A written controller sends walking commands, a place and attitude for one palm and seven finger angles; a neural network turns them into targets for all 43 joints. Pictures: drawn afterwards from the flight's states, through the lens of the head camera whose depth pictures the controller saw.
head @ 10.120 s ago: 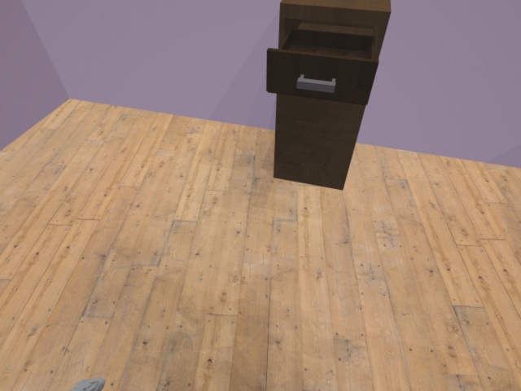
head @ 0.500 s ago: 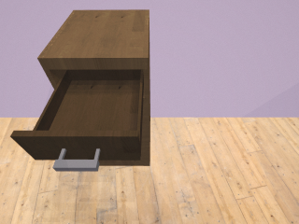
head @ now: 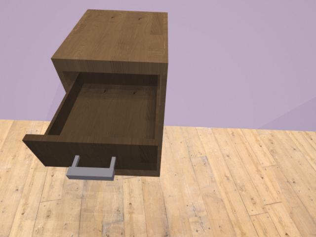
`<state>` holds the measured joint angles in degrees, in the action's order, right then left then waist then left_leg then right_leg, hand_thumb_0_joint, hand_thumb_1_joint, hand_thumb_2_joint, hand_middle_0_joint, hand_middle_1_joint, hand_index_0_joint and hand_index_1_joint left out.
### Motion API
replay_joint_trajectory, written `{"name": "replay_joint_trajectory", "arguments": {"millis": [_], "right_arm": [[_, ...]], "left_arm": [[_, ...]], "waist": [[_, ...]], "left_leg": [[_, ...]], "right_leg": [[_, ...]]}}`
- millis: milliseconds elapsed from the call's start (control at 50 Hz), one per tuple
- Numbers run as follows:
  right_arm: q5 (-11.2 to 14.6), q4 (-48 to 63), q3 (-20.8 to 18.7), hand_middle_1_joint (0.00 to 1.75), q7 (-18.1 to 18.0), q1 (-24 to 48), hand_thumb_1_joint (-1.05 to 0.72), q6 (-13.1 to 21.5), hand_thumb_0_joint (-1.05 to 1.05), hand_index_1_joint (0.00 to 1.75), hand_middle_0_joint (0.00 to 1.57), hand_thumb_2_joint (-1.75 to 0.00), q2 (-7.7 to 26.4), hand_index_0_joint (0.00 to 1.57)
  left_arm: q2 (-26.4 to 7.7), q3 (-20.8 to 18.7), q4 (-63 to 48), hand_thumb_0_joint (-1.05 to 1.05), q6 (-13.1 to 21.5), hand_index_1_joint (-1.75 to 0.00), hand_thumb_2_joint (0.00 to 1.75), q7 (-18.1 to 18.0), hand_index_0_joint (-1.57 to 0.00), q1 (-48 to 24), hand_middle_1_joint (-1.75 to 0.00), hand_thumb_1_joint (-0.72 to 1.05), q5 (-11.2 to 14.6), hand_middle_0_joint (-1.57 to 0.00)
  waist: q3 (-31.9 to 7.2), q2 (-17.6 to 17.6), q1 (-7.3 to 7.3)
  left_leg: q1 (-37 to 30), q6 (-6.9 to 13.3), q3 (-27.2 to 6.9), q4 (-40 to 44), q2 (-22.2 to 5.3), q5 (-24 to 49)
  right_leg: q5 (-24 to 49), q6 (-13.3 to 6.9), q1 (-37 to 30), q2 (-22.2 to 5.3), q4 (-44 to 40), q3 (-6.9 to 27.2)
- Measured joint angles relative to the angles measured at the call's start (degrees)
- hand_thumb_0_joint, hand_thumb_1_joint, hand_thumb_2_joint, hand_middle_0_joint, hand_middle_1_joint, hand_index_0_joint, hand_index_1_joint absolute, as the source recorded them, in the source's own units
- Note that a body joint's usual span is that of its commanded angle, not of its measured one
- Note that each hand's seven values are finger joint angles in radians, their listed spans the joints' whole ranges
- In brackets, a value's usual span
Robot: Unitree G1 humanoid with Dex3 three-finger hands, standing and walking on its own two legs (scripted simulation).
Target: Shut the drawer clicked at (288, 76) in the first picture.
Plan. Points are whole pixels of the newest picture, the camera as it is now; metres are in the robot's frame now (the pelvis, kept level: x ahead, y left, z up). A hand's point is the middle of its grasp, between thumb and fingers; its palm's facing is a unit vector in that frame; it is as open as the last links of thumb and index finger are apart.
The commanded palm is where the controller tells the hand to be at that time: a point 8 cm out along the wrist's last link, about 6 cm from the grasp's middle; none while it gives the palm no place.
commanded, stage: raise the hand and make a fist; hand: left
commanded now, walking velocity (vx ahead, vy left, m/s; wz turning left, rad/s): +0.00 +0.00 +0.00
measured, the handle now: (93, 166) +0.29 +0.20 +0.00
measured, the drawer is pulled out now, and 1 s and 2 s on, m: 0.29 0.29 0.29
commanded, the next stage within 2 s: bring the fist close to the handle in 1.82 s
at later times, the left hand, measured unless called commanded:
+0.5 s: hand out of the picture +0.12 +0.15 -0.01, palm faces +0.06 -1.00 -0.06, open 5.2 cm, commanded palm +0.09 +0.21 +0.00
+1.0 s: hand out of the picture +0.12 +0.16 +0.04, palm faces +0.06 -1.00 -0.06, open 3.1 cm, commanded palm +0.08 +0.21 +0.05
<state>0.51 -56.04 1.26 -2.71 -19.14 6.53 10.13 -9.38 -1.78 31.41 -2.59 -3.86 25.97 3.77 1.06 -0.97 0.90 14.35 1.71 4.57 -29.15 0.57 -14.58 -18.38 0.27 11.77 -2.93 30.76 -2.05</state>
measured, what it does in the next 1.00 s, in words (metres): stands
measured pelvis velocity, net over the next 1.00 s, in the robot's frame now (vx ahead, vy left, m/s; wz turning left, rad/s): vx -0.02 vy -0.02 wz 0.04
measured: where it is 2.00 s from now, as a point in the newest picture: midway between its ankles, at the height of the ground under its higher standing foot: outside the picture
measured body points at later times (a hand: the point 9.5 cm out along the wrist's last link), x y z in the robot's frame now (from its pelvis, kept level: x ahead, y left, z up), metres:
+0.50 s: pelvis -0.05 -0.04 -0.08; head -0.01 -0.04 +0.37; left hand +0.11 +0.20 +0.00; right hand +0.20 -0.24 -0.13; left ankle +0.01 +0.10 -0.73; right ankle -0.03 -0.13 -0.73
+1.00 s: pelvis -0.02 -0.02 -0.05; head +0.00 -0.02 +0.40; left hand +0.11 +0.22 +0.05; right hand +0.18 -0.26 -0.10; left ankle +0.01 +0.10 -0.73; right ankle -0.03 -0.13 -0.73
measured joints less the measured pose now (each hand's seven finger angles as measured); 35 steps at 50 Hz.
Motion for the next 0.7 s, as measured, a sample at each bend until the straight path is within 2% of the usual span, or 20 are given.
{"name": "replay_joint_trajectory", "arguments": {"millis": [40, 80, 100, 140, 180, 220, 260, 320, 380, 400, 440, 520, 560, 600, 640, 700], "right_arm": [[0.71, 2.92, -0.43, 0.3, -0.59, -0.42, -0.92, 4.43, 0.02, 0.3, 0.2, -0.89, 0.83, 0.2], [0.63, 6.47, -1.22, 0.3, -0.66, 0.65, -0.91, 6.88, 0.02, 0.3, 0.2, -0.89, 2.16, 0.2], [0.44, 8.14, -1.67, 0.3, -0.57, 1.72, -0.91, 7.57, 0.02, 0.3, 0.2, -0.89, 2.69, 0.2], [-0.01, 11.69, -2.39, 0.3, 0.15, 4.45, -0.91, 8.06, 0.02, 0.3, 0.2, -0.89, 3.11, 0.2], [-0.3, 15.33, -3.06, 0.3, 1.21, 7.09, -0.91, 8.21, 0.02, 0.3, 0.2, -0.89, 2.64, 0.2], [-0.47, 18.94, -3.82, 0.3, 2.11, 8.55, -0.91, 8.44, 0.02, 0.3, 0.2, -0.89, 2.36, 0.2], [-0.84, 21.92, -4.57, 0.3, 2.63, 9.18, -0.9, 8.86, 0.02, 0.3, 0.2, -0.89, 2.82, 0.2], [-1.21, 24.0, -5.27, 0.3, 2.56, 10.35, -0.9, 9.27, 0.01, 0.3, 0.2, -0.89, 3.85, 0.2], [-0.87, 24.68, -4.85, 0.3, 2.01, 12.34, -0.9, 9.16, 0.01, 0.3, 0.2, -0.89, 4.42, 0.2], [-0.56, 24.87, -4.39, 0.3, 1.75, 12.91, -0.9, 9.04, 0.01, 0.3, 0.2, -0.89, 4.38, 0.2], [0.14, 25.33, -3.17, 0.3, 1.11, 13.31, -0.9, 8.56, 0.01, 0.3, 0.2, -0.89, 3.81, 0.2], [1.52, 25.7, -0.33, 0.3, -0.49, 11.0, -0.9, 7.0, 0.02, 0.3, 0.2, -0.89, 1.5, 0.2], [1.82, 25.49, 0.56, 0.3, -1.15, 8.86, -0.9, 6.0, 0.02, 0.3, 0.21, -0.89, 0.38, 0.2], [1.92, 24.88, 0.8, 0.3, -1.72, 6.65, -0.9, 5.2, 0.02, 0.3, 0.21, -0.89, -0.31, 0.21], [1.94, 23.9, 0.41, 0.3, -2.06, 4.75, -0.9, 4.64, 0.02, 0.3, 0.21, -0.89, -0.5, 0.21], [1.95, 22.36, -1.03, 0.3, -2.09, 2.59, -0.9, 4.29, 0.02, 0.3, 0.21, -0.89, 0.07, 0.21]], "left_arm": [[-0.44, 0.44, -13.87, 0.02, 2.31, -0.32, 0.89, -2.21, -0.21, 2.52, -0.32, 0.92, 1.95, -0.22], [0.06, 0.19, -22.35, 0.02, 5.16, -0.34, 0.89, -2.08, -0.23, 1.38, -0.34, 0.92, 3.25, -0.23], [0.41, -0.33, -24.83, 0.02, 7.63, -0.35, 0.9, -1.31, -0.24, 0.36, -0.35, 0.92, 3.63, -0.25], [1.12, -2.21, -24.24, 0.01, 10.27, -0.36, 0.89, 0.57, -0.24, -0.4, -0.38, 0.91, 4.74, -0.27], [1.48, -3.81, -21.95, 0.0, 16.6, -0.38, 0.9, 5.08, -0.23, 1.28, -0.41, 0.91, 6.31, -0.3], [1.41, -3.81, -22.8, 0.0, 22.43, -0.41, 0.9, 9.62, -0.26, 4.51, -0.45, 0.91, 7.0, -0.33], [1.07, -2.99, -26.36, 0.0, 27.2, -0.46, 0.9, 12.7, -0.3, 8.55, -0.49, 0.91, 7.01, -0.37], [-0.34, -3.17, -32.24, 0.01, 33.99, -0.53, 0.9, 14.72, -0.38, 12.6, -0.55, 0.91, 6.75, -0.43], [-1.32, -5.14, -35.92, 0.01, 38.6, -0.6, 0.9, 15.89, -0.46, 11.4, -0.61, 0.9, 8.56, -0.49], [-1.42, -5.76, -36.57, 0.01, 38.77, -0.62, 0.9, 16.54, -0.48, 10.05, -0.63, 0.9, 9.47, -0.51], [-1.63, -6.36, -37.24, 0.01, 36.69, -0.67, 0.9, 18.44, -0.53, 6.92, -0.68, 0.9, 11.16, -0.55], [-3.13, -5.64, -37.12, 0.01, 26.48, -0.76, 0.9, 22.87, -0.62, 2.38, -0.76, 0.9, 12.34, -0.63], [-4.09, -5.55, -37.35, 0.01, 21.3, -0.81, 0.9, 23.58, -0.66, 2.08, -0.81, 0.9, 12.38, -0.67], [-4.49, -6.24, -37.99, 0.02, 18.01, -0.85, 0.9, 22.77, -0.7, 2.79, -0.85, 0.9, 12.82, -0.71], [-4.3, -7.75, -38.78, 0.02, 16.89, -0.89, 0.9, 20.93, -0.74, 3.99, -0.89, 0.9, 13.52, -0.75], [-3.6, -10.43, -39.98, 0.02, 17.89, -0.96, 0.9, 18.41, -0.8, 6.24, -0.96, 0.9, 13.9, -0.81]], "waist": [[-1.56, -0.21, -0.36], [-2.99, 1.08, -1.51], [-3.85, 1.73, -1.99], [-5.86, 2.21, -2.75], [-7.31, 1.15, -2.88], [-7.74, -0.58, -1.94], [-8.04, -1.59, -0.45], [-8.83, -1.39, 1.58], [-8.76, 0.36, 2.59], [-8.48, 1.07, 2.73], [-7.98, 2.22, 2.88], [-7.73, 3.37, 2.24], [-8.02, 3.58, 1.3], [-8.32, 3.67, 0.3], [-8.52, 3.54, -0.47], [-8.67, 3.15, -1.03]], "left_leg": [[1.06, -0.03, -0.14, -0.56, 0.67, 0.07], [3.35, 0.11, -1.02, -2.82, 0.74, -0.45], [4.88, 0.11, -1.26, -4.22, 0.54, -0.85], [8.86, -0.14, -1.04, -7.42, -0.1, -1.86], [13.86, -0.58, -0.57, -11.77, -0.93, -3.35], [18.5, -1.08, -0.71, -16.53, -1.75, -5.07], [22.59, -1.52, -1.58, -21.18, -2.44, -6.79], [28.12, -2.19, -3.72, -27.73, -3.07, -9.06], [32.94, -2.86, -6.05, -33.37, -3.22, -10.59], [34.12, -2.98, -6.65, -34.74, -3.23, -10.87], [35.61, -3.06, -7.39, -36.33, -3.24, -11.1], [34.93, -2.86, -7.31, -35.45, -3.49, -10.74], [33.25, -2.87, -6.83, -33.77, -3.67, -10.4], [31.18, -3.05, -6.24, -31.85, -3.87, -10.13], [29.17, -3.31, -5.62, -30.02, -4.04, -9.92], [26.91, -3.43, -4.89, -27.76, -4.01, -9.62]], "right_leg": [[-1.15, -0.23, 1.5, -0.74, 2.06, -0.14], [-1.73, 0.45, 2.94, -0.92, 3.42, -1.03], [-1.92, 0.59, 4.18, -0.79, 4.32, -1.25], [-2.64, 0.43, 8.28, -0.34, 7.37, -0.94], [-4.14, 0.02, 13.73, 0.2, 12.14, -0.33], [-5.95, -0.59, 18.4, 0.78, 16.93, -0.32], [-7.65, -1.05, 21.94, 1.29, 21.01, -1.06], [-10.06, -1.98, 26.18, 1.78, 26.41, -2.99], [-11.97, -2.68, 29.7, 1.92, 31.17, -5.11], [-12.38, -2.91, 30.56, 1.95, 32.36, -5.66], [-12.81, -3.25, 31.76, 2.01, 33.85, -6.31], [-12.45, -3.45, 31.38, 2.35, 33.23, -6.18], [-12.03, -3.41, 30.05, 2.56, 31.75, -5.7], [-11.59, -3.33, 28.35, 2.78, 29.96, -5.14], [-11.19, -3.22, 26.69, 2.96, 28.27, -4.54], [-10.73, -2.97, 24.78, 2.97, 26.21, -3.87]]}}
